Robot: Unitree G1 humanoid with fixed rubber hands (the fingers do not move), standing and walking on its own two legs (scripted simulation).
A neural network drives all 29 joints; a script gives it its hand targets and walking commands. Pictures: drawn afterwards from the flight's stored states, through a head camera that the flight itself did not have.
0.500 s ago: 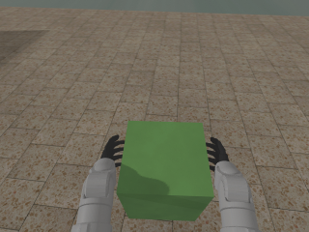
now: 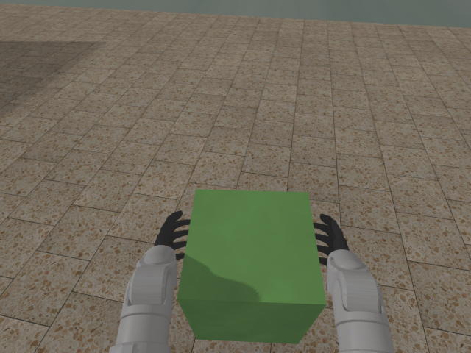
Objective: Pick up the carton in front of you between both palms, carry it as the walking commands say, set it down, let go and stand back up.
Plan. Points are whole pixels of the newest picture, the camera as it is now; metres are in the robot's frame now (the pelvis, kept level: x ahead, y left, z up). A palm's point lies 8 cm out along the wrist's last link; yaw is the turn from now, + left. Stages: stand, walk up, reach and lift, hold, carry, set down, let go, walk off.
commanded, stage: hold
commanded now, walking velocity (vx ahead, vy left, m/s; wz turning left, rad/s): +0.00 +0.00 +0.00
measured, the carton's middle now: (249, 270) +0.29 +0.00 -0.05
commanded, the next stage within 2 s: set down in 0.64 s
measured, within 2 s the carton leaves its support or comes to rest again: neither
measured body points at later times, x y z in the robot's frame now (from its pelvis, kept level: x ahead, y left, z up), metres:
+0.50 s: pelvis -0.03 -0.02 +0.00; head -0.08 -0.04 +0.44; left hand +0.27 +0.14 +0.04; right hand +0.28 -0.16 +0.03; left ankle +0.00 +0.10 -0.74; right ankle +0.05 -0.12 -0.74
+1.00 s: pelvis -0.01 -0.02 -0.01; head +0.01 -0.03 +0.44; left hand +0.32 +0.13 -0.01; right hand +0.33 -0.17 -0.01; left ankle +0.00 +0.10 -0.74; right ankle +0.05 -0.12 -0.74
